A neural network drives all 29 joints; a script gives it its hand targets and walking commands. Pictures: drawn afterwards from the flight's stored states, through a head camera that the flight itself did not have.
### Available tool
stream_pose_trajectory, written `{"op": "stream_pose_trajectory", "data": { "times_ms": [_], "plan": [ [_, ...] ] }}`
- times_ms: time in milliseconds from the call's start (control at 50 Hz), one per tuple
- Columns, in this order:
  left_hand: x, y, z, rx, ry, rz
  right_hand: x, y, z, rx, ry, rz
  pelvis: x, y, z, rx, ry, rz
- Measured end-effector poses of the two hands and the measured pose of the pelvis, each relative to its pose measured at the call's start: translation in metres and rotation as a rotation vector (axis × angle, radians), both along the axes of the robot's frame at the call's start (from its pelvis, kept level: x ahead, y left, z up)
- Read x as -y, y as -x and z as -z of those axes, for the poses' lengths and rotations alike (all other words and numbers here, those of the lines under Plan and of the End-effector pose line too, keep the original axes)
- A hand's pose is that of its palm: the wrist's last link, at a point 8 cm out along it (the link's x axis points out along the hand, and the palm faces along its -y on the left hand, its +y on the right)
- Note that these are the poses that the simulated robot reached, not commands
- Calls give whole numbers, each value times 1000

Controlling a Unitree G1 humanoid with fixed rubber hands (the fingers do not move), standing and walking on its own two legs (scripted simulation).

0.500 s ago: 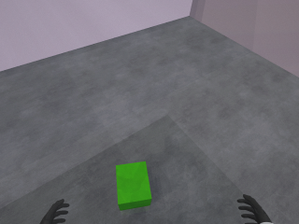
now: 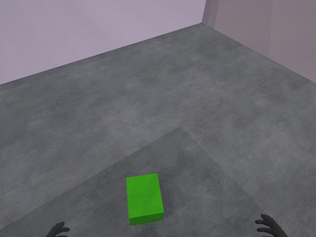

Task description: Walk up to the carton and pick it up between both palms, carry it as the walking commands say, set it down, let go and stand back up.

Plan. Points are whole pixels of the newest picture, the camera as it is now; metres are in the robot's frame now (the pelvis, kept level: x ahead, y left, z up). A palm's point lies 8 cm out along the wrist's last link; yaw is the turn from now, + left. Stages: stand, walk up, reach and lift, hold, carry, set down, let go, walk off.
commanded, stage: stand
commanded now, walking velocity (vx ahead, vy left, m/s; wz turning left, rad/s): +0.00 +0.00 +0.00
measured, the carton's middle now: (144, 198) +0.42 +0.06 -0.69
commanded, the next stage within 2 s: none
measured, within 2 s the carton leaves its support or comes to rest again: neither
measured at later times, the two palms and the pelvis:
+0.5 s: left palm out of the picture +0.07 +0.30 -0.11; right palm out of the picture +0.08 -0.31 -0.09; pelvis -0.02 +0.00 +0.00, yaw +1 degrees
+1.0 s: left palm out of the picture +0.06 +0.30 -0.11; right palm out of the picture +0.08 -0.32 -0.09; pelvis -0.02 -0.01 +0.01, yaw +2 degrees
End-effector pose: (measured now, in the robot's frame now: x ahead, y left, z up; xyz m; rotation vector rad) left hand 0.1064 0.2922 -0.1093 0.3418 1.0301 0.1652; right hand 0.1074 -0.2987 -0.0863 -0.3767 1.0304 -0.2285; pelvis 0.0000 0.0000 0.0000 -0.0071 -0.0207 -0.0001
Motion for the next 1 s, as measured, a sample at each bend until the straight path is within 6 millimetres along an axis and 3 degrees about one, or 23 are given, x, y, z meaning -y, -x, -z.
{"op": "stream_pose_trajectory", "data": {
  "times_ms": [380,1000],
  "plan": [
    [-6,34,1,-65,-12,-29,8,21,3,-53,2,5,2,13,-3,15,1,-8],
    [-11,48,-2,-96,-25,-63,17,27,6,-92,3,-4,7,20,-5,22,0,-28]
  ]
}}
